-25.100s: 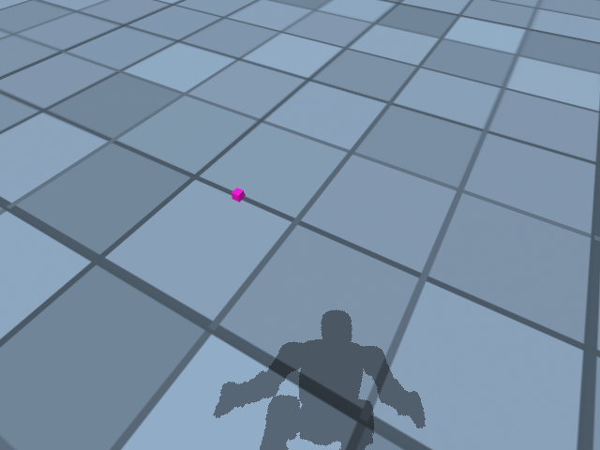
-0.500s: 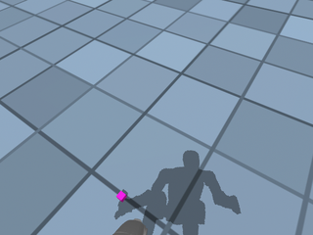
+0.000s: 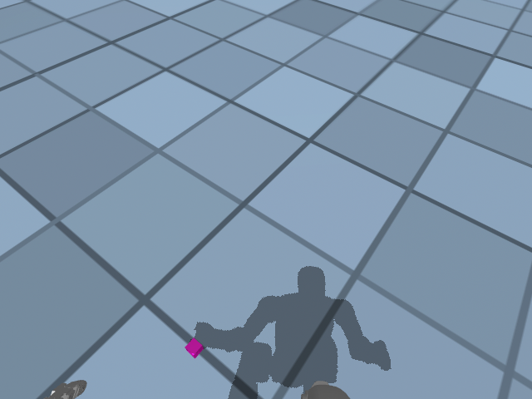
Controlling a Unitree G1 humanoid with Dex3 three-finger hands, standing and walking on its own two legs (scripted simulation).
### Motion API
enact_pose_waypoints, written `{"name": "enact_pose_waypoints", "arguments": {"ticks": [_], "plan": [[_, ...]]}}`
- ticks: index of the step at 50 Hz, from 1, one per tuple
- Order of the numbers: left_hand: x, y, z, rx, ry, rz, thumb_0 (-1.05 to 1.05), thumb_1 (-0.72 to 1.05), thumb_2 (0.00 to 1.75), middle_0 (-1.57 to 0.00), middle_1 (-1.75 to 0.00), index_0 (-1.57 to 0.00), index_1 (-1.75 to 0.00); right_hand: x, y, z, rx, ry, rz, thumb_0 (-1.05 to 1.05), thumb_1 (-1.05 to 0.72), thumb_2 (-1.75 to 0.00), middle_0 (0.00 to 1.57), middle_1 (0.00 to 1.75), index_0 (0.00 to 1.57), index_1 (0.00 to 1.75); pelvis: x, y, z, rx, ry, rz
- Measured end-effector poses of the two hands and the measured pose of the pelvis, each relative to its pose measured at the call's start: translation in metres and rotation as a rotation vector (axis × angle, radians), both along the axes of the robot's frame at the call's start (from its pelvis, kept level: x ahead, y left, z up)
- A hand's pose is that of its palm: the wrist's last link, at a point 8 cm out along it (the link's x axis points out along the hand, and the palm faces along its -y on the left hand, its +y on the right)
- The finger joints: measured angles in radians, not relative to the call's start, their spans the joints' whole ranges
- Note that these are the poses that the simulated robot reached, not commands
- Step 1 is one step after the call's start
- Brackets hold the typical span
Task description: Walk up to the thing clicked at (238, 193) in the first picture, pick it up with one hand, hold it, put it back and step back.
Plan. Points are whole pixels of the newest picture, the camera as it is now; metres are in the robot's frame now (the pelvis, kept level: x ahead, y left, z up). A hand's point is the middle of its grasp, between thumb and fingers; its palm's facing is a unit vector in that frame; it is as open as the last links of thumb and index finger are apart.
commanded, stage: walk up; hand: left
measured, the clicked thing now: (194, 348) +0.39 +0.24 -0.74
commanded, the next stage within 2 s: none
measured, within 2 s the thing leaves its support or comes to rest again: neither
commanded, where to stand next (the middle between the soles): +0.00 +0.02 m, yaw -2 degrees
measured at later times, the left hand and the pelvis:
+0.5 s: hand out of the picture +0.02 +0.31 -0.16, palm faces +0.07 -0.92 -0.39, open 7.4 cm; pelvis -0.06 +0.02 -0.01, yaw +4 degrees
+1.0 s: hand out of the picture +0.07 +0.25 -0.12, palm faces -0.05 -0.90 -0.43, open 7.3 cm; pelvis +0.01 -0.02 +0.01, yaw -2 degrees
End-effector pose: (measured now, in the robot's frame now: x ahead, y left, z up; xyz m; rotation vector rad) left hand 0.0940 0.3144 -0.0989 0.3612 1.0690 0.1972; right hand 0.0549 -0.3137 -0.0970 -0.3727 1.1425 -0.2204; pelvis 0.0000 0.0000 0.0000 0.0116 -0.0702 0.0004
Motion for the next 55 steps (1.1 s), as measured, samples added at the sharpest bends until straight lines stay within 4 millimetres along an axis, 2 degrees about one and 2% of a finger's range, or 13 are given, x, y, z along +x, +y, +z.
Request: {"name": "enact_pose_waypoints", "arguments": {"ticks": [4,8,12,16,21,25,28,33,36,41,48,51,55], "plan": [[0.002,-0.009,-0.008,0.054,0.032,0.012,0.0,0.91,0.9,-0.2,-0.3,-0.2,-0.3,0.02,-0.012,-0.029,0.036,-0.001,-0.024,0.0,-0.91,-0.9,0.21,0.3,0.2,0.3,0.001,-0.01,-0.017,-0.006,-0.002,-0.009],[-0.01,-0.015,-0.003,0.081,0.05,0.007,0.0,0.91,0.9,-0.2,-0.3,-0.21,-0.3,0.029,-0.007,-0.046,0.063,0.026,0.001,0.0,-0.91,-0.9,0.21,0.3,0.2,0.3,-0.016,-0.01,-0.018,0.005,0.006,0.013],[-0.027,-0.008,0.004,0.109,0.048,0.027,0.01,0.91,0.9,-0.21,-0.3,-0.21,-0.3,0.018,0.0,-0.055,0.08,0.064,0.034,0.0,-0.91,-0.9,0.21,0.3,0.2,0.3,-0.034,-0.004,-0.018,0.017,0.028,0.029],[-0.043,0.007,0.002,0.117,0.037,0.043,0.01,0.9,0.9,-0.21,-0.3,-0.21,-0.3,-0.012,0.008,-0.059,0.076,0.116,0.047,0.0,-0.91,-0.9,0.21,0.3,0.2,0.3,-0.046,0.004,-0.022,0.014,0.037,0.045],[-0.064,0.029,-0.018,0.066,0.004,0.091,0.01,0.9,0.9,-0.21,-0.3,-0.21,-0.3,-0.06,0.018,-0.048,0.02,0.158,0.038,0.0,-0.91,-0.9,0.21,0.3,0.2,0.3,-0.061,0.018,-0.03,0.042,0.0,0.047],[-0.088,0.032,-0.022,0.007,0.07,0.125,0.01,0.91,0.9,-0.2,-0.3,-0.2,-0.3,-0.089,0.021,-0.023,-0.013,0.172,0.005,0.0,-0.91,-0.9,0.21,0.3,0.2,0.3,-0.06,0.022,-0.014,-0.02,0.007,0.077],[-0.105,0.032,-0.025,-0.021,0.11,0.139,0.01,0.91,0.9,-0.2,-0.3,-0.2,-0.3,-0.091,0.019,-0.006,-0.035,0.17,0.008,0.01,-0.91,-0.9,0.21,0.3,0.2,0.3,-0.06,0.018,-0.005,-0.019,0.026,0.061],[-0.122,0.02,-0.026,-0.039,0.226,0.089,0.01,0.91,0.9,-0.2,-0.3,-0.2,-0.3,-0.075,0.002,0.011,-0.05,0.094,-0.008,0.01,-0.9,-0.9,0.21,0.3,0.21,0.3,-0.051,0.011,0.001,-0.019,0.048,0.017],[-0.111,0.01,-0.021,-0.031,0.253,0.041,0.01,0.91,0.9,-0.2,-0.3,-0.2,-0.3,-0.067,-0.015,0.011,-0.052,0.061,-0.025,0.0,-0.9,-0.9,0.21,0.3,0.21,0.3,-0.041,0.003,0.001,-0.014,0.053,-0.007],[-0.067,-0.012,-0.007,0.005,0.138,0.008,0.01,0.91,0.9,-0.2,-0.3,-0.2,-0.3,-0.056,-0.04,-0.007,-0.032,0.102,-0.047,0.0,-0.91,-0.9,0.21,0.3,0.2,0.3,-0.023,-0.015,-0.004,-0.045,0.027,0.005],[-0.04,-0.026,0.022,0.043,0.086,0.013,0.0,0.91,0.9,-0.21,-0.3,-0.21,-0.3,0.003,-0.027,-0.01,0.05,0.019,-0.024,0.01,-0.91,-0.9,0.21,0.3,0.2,0.3,0.006,-0.024,0.011,0.007,0.009,-0.032],[-0.029,-0.025,0.023,0.063,0.11,0.008,0.0,0.91,0.9,-0.21,-0.3,-0.21,-0.3,0.025,-0.017,-0.019,0.078,-0.006,-0.033,0.0,-0.91,-0.9,0.21,0.3,0.2,0.3,0.013,-0.021,0.009,-0.002,0.006,-0.038],[-0.005,-0.022,0.012,0.061,0.113,0.007,0.01,0.91,0.9,-0.21,-0.3,-0.21,-0.3,0.04,0.0,-0.031,0.097,0.027,-0.026,0.0,-0.91,-0.9,0.21,0.3,0.2,0.3,0.019,-0.015,0.002,-0.009,0.011,-0.026]]}}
